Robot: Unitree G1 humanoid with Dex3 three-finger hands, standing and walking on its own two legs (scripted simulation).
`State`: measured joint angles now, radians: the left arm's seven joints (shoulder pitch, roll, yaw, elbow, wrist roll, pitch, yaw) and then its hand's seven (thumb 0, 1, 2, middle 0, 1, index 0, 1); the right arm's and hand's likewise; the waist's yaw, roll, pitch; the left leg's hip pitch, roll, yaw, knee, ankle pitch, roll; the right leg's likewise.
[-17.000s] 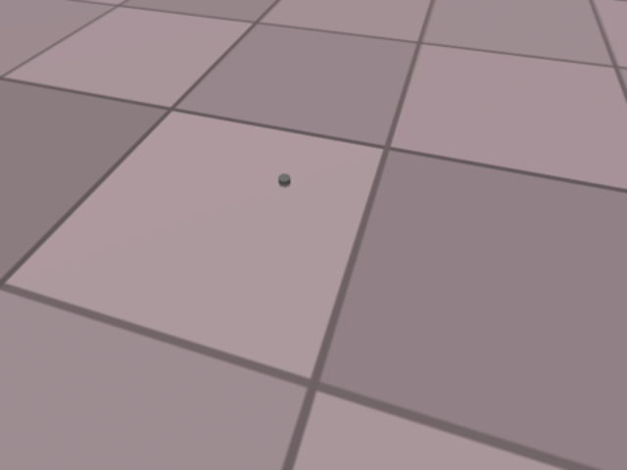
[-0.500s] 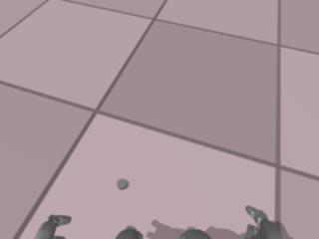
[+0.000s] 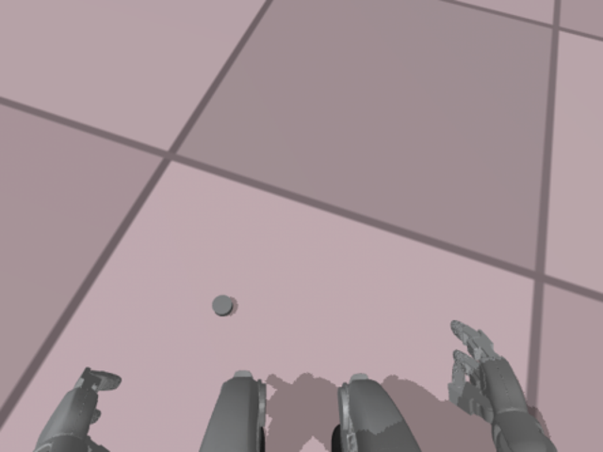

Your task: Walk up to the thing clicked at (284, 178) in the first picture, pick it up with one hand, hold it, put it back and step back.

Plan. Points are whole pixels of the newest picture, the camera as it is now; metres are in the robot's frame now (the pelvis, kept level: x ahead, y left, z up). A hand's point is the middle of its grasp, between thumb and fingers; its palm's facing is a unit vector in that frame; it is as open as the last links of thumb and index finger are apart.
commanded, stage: rise first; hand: left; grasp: from above
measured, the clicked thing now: (222, 305) +0.46 +0.21 -0.62
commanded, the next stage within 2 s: approach in 1.80 s
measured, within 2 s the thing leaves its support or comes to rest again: neither
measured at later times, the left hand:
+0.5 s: hand (157, 357) +0.28 +0.28 -0.35, palm faces -0.49 -0.27 -0.83, open 13.9 cm
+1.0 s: hand (177, 330) +0.35 +0.27 -0.44, palm faces -0.48 -0.02 -0.88, open 13.8 cm
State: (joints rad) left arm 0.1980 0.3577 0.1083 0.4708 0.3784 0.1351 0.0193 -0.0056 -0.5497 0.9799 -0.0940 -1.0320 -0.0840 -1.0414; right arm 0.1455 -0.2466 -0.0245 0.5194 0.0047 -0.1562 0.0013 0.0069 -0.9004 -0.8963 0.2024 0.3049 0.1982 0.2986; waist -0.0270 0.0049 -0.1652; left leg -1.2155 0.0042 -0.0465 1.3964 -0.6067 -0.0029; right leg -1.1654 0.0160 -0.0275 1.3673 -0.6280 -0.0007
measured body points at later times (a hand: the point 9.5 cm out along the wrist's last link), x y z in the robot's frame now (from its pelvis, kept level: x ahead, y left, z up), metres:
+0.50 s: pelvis -0.08 -0.01 -0.21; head +0.14 +0.01 +0.19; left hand +0.30 +0.29 -0.30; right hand +0.05 -0.28 -0.35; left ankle +0.02 +0.12 -0.60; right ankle +0.01 -0.12 -0.60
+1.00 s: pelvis -0.08 +0.01 -0.27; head +0.15 +0.05 +0.11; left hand +0.37 +0.27 -0.39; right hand -0.01 -0.28 -0.39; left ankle +0.02 +0.12 -0.60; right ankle +0.01 -0.12 -0.60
